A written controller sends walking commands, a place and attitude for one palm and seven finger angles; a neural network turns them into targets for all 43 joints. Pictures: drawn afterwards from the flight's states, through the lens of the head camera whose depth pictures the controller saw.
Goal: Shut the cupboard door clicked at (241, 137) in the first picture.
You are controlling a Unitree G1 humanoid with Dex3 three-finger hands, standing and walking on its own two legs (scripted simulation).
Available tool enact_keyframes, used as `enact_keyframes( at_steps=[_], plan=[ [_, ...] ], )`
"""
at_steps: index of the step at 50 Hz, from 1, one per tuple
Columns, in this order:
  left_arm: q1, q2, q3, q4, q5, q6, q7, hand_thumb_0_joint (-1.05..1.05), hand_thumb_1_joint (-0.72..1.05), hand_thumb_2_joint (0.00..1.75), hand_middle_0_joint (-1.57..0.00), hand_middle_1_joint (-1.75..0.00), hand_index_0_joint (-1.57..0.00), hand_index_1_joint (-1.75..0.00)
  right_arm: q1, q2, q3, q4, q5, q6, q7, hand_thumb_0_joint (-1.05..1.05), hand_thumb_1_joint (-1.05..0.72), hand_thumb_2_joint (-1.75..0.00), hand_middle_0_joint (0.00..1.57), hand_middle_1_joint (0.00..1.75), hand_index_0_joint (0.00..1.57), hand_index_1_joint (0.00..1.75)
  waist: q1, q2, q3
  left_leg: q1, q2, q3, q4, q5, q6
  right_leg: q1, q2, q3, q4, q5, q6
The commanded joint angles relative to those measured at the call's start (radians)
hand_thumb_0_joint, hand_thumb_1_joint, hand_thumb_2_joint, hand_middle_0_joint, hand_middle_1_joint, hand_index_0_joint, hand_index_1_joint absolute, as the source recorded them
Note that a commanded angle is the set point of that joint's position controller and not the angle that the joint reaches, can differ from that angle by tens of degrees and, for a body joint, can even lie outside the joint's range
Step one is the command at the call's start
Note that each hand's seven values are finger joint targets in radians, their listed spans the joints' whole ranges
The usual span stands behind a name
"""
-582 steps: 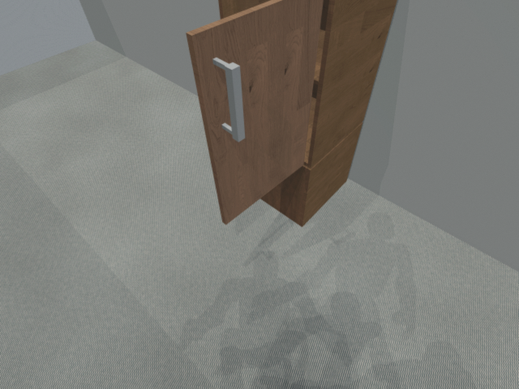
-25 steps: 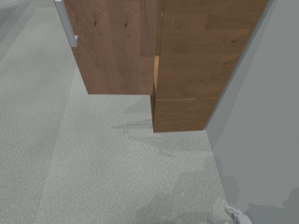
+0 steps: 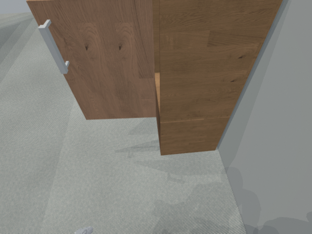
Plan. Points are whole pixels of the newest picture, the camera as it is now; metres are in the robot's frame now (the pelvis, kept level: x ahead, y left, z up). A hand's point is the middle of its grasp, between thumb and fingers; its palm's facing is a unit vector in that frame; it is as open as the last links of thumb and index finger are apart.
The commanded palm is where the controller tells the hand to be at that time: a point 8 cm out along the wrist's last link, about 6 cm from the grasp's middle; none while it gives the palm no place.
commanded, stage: take the last steps up to it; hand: left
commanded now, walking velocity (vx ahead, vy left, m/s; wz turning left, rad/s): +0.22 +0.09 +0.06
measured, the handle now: (56, 48) +0.68 +0.37 +0.11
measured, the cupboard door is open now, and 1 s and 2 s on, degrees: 87 87 87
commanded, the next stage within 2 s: come to a stop and stand still in 0.22 s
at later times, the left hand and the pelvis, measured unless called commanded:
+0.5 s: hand out of the picture +0.11 +0.24 -0.18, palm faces +0.08 -0.98 -0.16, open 7.4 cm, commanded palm none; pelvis +0.14 +0.07 +0.00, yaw +1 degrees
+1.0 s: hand (100, 212) +0.21 +0.19 -0.16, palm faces -0.03 -0.97 -0.23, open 7.4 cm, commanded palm none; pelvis +0.13 +0.01 +0.01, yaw -1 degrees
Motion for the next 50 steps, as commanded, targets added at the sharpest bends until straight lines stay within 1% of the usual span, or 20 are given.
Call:
enact_keyframes(
  at_steps=[1, 5, 12, 15, 16, 17, 18, 19, 21, 23, 28, 36, 39, 40, 41, 42, 43, 46, 48, 50],
  plan=[
    [0.161, 0.121, 0.029, 0.004, -0.007, -0.013, 0.027, 0.0, 0.9, 0.9, -0.2, -0.3, -0.2, -0.3, -0.088, -0.048, -0.022, -0.102, -0.011, -0.028, 0.014, 0.0, -0.9, -0.9, 0.2, 0.3, 0.2, 0.3, 0.062, -0.114, -0.003, -0.358, 0.119, -0.05, 0.218, 0.164, -0.032, 0.158, -0.321, 0.325, -0.461, -0.066, -0.111],
    [0.161, 0.1, 0.026, 0.037, -0.005, -0.037, 0.024, 0.0, 0.9, 0.9, -0.2, -0.3, -0.2, -0.3, -0.043, 0.009, -0.017, -0.08, -0.009, -0.014, 0.025, 0.0, -0.9, -0.9, 0.2, 0.3, 0.2, 0.3, 0.031, -0.121, -0.044, -0.278, 0.109, 0.022, 0.024, 0.243, -0.064, 0.157, -0.247, 0.122, -0.434, 0.263, -0.092],
    [0.191, 0.147, 0.03, 0.095, 0.002, -0.028, 0.024, 0.0, 0.9, 0.9, -0.2, -0.3, -0.2, -0.3, -0.166, 0.003, -0.016, -0.132, -0.006, -0.029, 0.037, 0.0, -0.9, -0.9, 0.2, 0.3, 0.2, 0.3, 0.059, -0.178, -0.028, -0.205, 0.07, 0.066, -0.235, 0.251, -0.059, 0.19, -0.259, 0.105, -0.375, 0.277, -0.085],
    [0.171, 0.147, 0.033, 0.103, 0.002, -0.01, 0.025, 0.0, 0.9, 0.9, -0.2, -0.3, -0.2, -0.3, -0.107, -0.021, -0.015, -0.114, -0.008, -0.043, 0.03, 0.0, -0.9, -0.9, 0.2, 0.3, 0.2, 0.3, 0.016, -0.156, -0.028, 0.01, 0.03, 0.105, -0.4, 0.305, -0.043, 0.09, -0.212, 0.069, -0.271, 0.173, -0.044],
    [0.179, 0.12, 0.026, 0.1, 0.0, -0.004, 0.023, 0.0, 0.9, 0.9, -0.2, -0.3, -0.2, -0.3, -0.033, -0.064, -0.022, -0.092, -0.012, -0.053, 0.021, 0.0, -0.9, -0.9, 0.2, 0.3, 0.2, 0.3, -0.015, -0.053, -0.073, 0.15, 0.059, 0.068, -0.449, 0.354, -0.026, 0.037, -0.162, 0.038, -0.115, 0.179, -0.019],
    [0.213, 0.066, 0.014, 0.087, -0.007, 0.001, 0.025, 0.0, 0.9, 0.9, -0.2, -0.3, -0.2, -0.3, 0.055, -0.153, -0.036, -0.079, -0.023, -0.06, 0.004, 0.0, -0.9, -0.9, 0.2, 0.3, 0.2, 0.3, -0.038, 0.131, -0.146, 0.295, 0.259, -0.165, -0.46, 0.568, 0.056, -0.105, -0.05, -0.035, 0.104, -0.033, 0.028],
    [0.204, 0.035, -0.004, 0.068, -0.015, 0.009, 0.03, 0.0, 0.9, 0.9, -0.2, -0.3, -0.2, -0.3, 0.083, -0.189, -0.037, -0.081, -0.016, -0.048, -0.016, 0.0, -0.9, -0.9, 0.2, 0.3, 0.2, 0.3, -0.036, 0.196, -0.176, 0.262, 0.399, -0.299, -0.534, 0.774, 0.147, -0.134, 0.0, 0.001, 0.299, -0.343, 0.049],
    [0.203, 0.03, -0.01, 0.079, -0.015, 0.021, 0.04, 0.0, 0.9, 0.9, -0.2, -0.3, -0.2, -0.3, 0.007, -0.162, -0.021, -0.091, -0.016, -0.045, -0.03, 0.0, -0.9, -0.9, 0.2, 0.3, 0.2, 0.3, -0.007, 0.119, -0.172, 0.165, 0.397, -0.276, -0.548, 0.822, 0.157, -0.092, -0.021, 0.086, 0.342, -0.354, 0.045],
    [0.211, 0.035, -0.011, 0.116, -0.017, 0.047, 0.045, 0.0, 0.9, 0.9, -0.2, -0.3, -0.2, -0.3, -0.127, -0.119, -0.003, -0.119, -0.008, -0.039, -0.047, 0.0, -0.9, -0.9, 0.2, 0.3, 0.2, 0.3, 0.027, 0.166, -0.133, 0.058, 0.364, -0.186, -0.554, 0.903, 0.147, -0.041, -0.053, 0.134, 0.337, -0.287, 0.061],
    [0.202, 0.056, -0.006, 0.119, -0.017, 0.066, 0.043, 0.0, 0.9, 0.9, -0.2, -0.3, -0.2, -0.3, -0.161, -0.111, -0.002, -0.115, -0.005, -0.031, -0.056, 0.0, -0.9, -0.9, 0.2, 0.3, 0.2, 0.3, 0.034, 0.081, -0.12, 0.055, 0.357, -0.144, -0.535, 0.986, 0.149, -0.022, -0.047, 0.131, 0.29, -0.256, 0.068],
    [0.162, 0.091, 0.028, 0.05, -0.004, 0.103, 0.037, 0.0, 0.9, 0.9, -0.2, -0.3, -0.2, -0.3, -0.156, -0.157, -0.037, -0.121, -0.005, -0.003, -0.066, 0.0, -0.9, -0.9, 0.2, 0.3, 0.2, 0.3, 0.021, 0.048, -0.148, 0.091, 0.395, -0.133, -0.518, 0.935, 0.175, -0.129, -0.005, 0.138, 0.423, -0.237, 0.071],
    [0.101, 0.065, 0.027, -0.022, -0.003, 0.102, 0.031, 0.0, 0.9, 0.9, -0.2, -0.3, -0.2, -0.3, -0.19, -0.167, -0.057, -0.145, -0.017, 0.007, -0.042, 0.0, -0.9, -0.9, 0.2, 0.3, 0.2, 0.3, 0.02, 0.171, -0.159, 0.044, 0.339, -0.11, -0.541, 0.63, 0.135, -0.025, 0.019, 0.082, 0.181, -0.186, 0.059],
    [0.146, 0.086, 0.025, -0.011, -0.005, 0.086, 0.032, 0.0, 0.9, 0.9, -0.2, -0.3, -0.2, -0.3, -0.178, -0.167, -0.058, -0.146, -0.008, 0.01, -0.031, 0.0, -0.9, -0.9, 0.2, 0.3, 0.2, 0.3, 0.049, 0.109, -0.162, -0.036, 0.29, -0.097, -0.482, 0.519, 0.086, 0.153, 0.027, 0.06, -0.105, 0.004, 0.049],
    [0.166, 0.12, 0.029, -0.009, -0.001, 0.078, 0.036, 0.0, 0.9, 0.9, -0.2, -0.3, -0.2, -0.3, -0.173, -0.142, -0.057, -0.15, 0.0, 0.012, -0.025, 0.0, -0.9, -0.9, 0.2, 0.3, 0.2, 0.3, 0.057, 0.023, -0.16, -0.078, 0.229, -0.059, -0.429, 0.381, 0.038, 0.21, -0.009, 0.106, -0.227, 0.074, 0.039],
    [0.134, 0.183, 0.033, -0.018, 0.007, 0.067, 0.041, 0.0, 0.9, 0.9, -0.2, -0.3, -0.2, -0.3, -0.16, -0.084, -0.047, -0.162, 0.007, 0.017, -0.018, 0.0, -0.9, -0.9, 0.2, 0.3, 0.2, 0.3, 0.036, -0.17, -0.13, -0.157, 0.122, 0.022, -0.338, 0.165, -0.029, 0.189, -0.172, 0.292, -0.317, 0.07, -0.022],
    [0.082, 0.225, 0.027, -0.032, 0.006, 0.064, 0.04, 0.0, 0.9, 0.9, -0.2, -0.3, -0.2, -0.3, -0.181, -0.052, -0.032, -0.176, 0.006, 0.027, -0.008, 0.0, -0.9, -0.9, 0.2, 0.3, 0.2, 0.3, 0.032, -0.239, -0.082, -0.133, 0.048, 0.048, -0.242, 0.008, -0.057, 0.048, -0.287, 0.356, -0.379, 0.013, -0.095],
    [0.048, 0.203, 0.024, -0.035, 0.005, 0.058, 0.045, 0.0, 0.9, 0.9, -0.2, -0.3, -0.2, -0.3, -0.211, -0.044, -0.03, -0.184, 0.001, 0.038, -0.007, 0.0, -0.9, -0.9, 0.2, 0.3, 0.2, 0.3, 0.034, -0.202, -0.069, -0.088, 0.048, 0.016, -0.183, 0.002, -0.051, -0.029, -0.267, 0.34, -0.394, 0.017, -0.117],
    [0.0, 0.162, 0.005, -0.011, -0.004, 0.044, 0.044, 0.0, 0.9, 0.9, -0.2, -0.3, -0.2, -0.3, -0.132, -0.049, -0.021, -0.121, -0.002, 0.033, -0.012, 0.0, -0.9, -0.9, 0.2, 0.3, 0.2, 0.3, 0.002, -0.245, -0.074, -0.069, 0.045, 0.011, -0.196, 0.1, -0.054, 0.064, -0.178, 0.231, -0.279, 0.339, -0.099],
    [0.019, 0.146, -0.001, 0.015, -0.011, 0.038, 0.045, 0.0, 0.9, 0.9, -0.2, -0.3, -0.2, -0.3, -0.111, -0.037, -0.011, -0.091, 0.001, 0.022, -0.017, 0.0, -0.9, -0.9, 0.2, 0.3, 0.2, 0.3, 0.001, -0.162, -0.085, 0.005, 0.053, 0.011, -0.345, 0.21, -0.058, 0.089, -0.152, 0.207, -0.226, 0.387, -0.075],
    [0.055, 0.121, -0.008, 0.034, -0.022, 0.037, 0.043, 0.0, 0.9, 0.9, -0.2, -0.3, -0.2, -0.3, -0.089, -0.062, -0.002, -0.063, -0.002, -0.001, -0.023, 0.0, -0.9, -0.9, 0.2, 0.3, 0.2, 0.3, 0.02, -0.026, -0.113, 0.075, 0.128, -0.062, -0.457, 0.511, -0.031, 0.1, -0.083, 0.174, -0.175, 0.312, -0.011]
  ],
)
